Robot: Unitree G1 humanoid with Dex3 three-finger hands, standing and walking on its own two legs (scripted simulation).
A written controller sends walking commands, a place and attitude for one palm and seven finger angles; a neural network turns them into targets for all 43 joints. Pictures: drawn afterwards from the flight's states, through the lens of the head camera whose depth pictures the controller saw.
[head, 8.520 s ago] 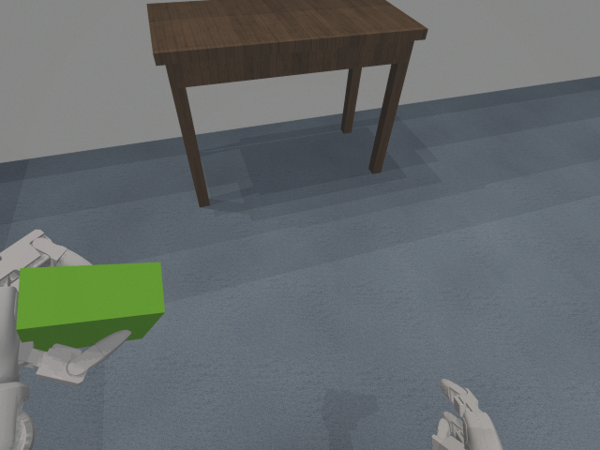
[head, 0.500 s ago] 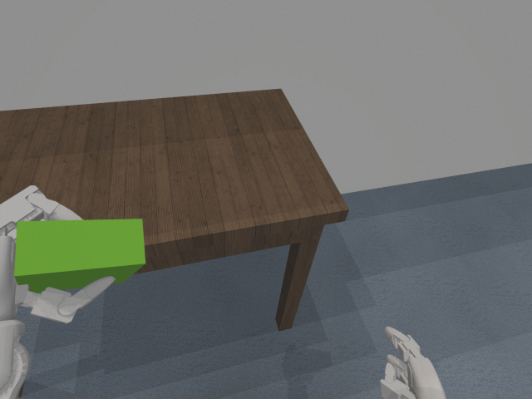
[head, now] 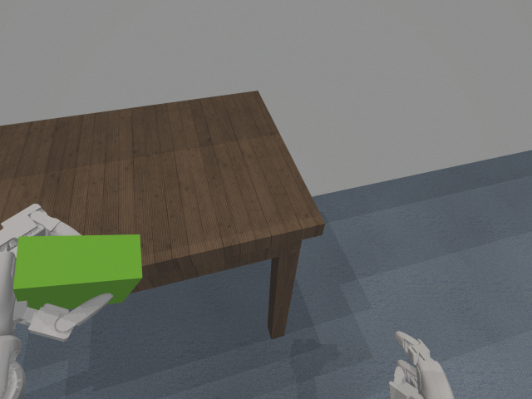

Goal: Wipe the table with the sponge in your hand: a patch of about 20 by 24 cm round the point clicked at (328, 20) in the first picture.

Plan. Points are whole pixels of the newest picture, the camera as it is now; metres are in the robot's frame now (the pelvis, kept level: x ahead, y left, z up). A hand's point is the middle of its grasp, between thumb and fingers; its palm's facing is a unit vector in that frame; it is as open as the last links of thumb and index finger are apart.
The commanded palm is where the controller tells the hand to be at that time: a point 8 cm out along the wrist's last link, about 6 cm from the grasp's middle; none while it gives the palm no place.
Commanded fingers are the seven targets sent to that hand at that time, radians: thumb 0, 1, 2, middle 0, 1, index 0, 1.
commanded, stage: come to a stop and stand still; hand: left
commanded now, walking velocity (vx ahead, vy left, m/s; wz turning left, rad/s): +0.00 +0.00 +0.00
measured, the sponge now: (96, 274) +0.22 +0.22 +0.13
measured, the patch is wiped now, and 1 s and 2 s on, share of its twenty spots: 0.00 0.00 0.00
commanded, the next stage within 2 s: look again from close up in 0.32 s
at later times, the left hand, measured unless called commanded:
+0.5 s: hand (61, 280) +0.21 +0.25 +0.15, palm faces +0.38 -0.84 -0.38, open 9.4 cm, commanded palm +0.16 +0.28 +0.17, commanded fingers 0.00 0.10 1.30 -1.20 -1.60 -1.20 -1.60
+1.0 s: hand (43, 285) +0.20 +0.26 +0.15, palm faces +0.39 -0.83 -0.40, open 9.4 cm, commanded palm +0.15 +0.29 +0.17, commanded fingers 0.00 0.10 1.30 -1.20 -1.60 -1.20 -1.60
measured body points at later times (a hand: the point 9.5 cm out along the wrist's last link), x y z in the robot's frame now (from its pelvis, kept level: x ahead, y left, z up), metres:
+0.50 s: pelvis +0.00 +0.00 +0.00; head +0.00 +0.00 +0.45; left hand +0.18 +0.29 +0.17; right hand +0.18 -0.23 -0.07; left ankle +0.01 +0.09 -0.75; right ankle -0.03 -0.10 -0.75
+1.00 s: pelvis -0.01 +0.01 -0.01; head -0.01 +0.02 +0.44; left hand +0.17 +0.31 +0.17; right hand +0.16 -0.21 -0.08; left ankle +0.01 +0.09 -0.75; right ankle -0.03 -0.10 -0.74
